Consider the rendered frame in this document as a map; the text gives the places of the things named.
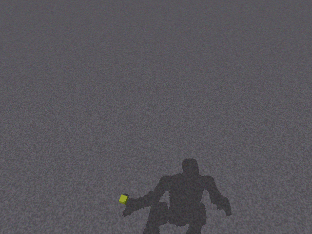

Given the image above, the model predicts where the cube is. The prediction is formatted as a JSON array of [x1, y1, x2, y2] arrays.
[[119, 195, 128, 205]]

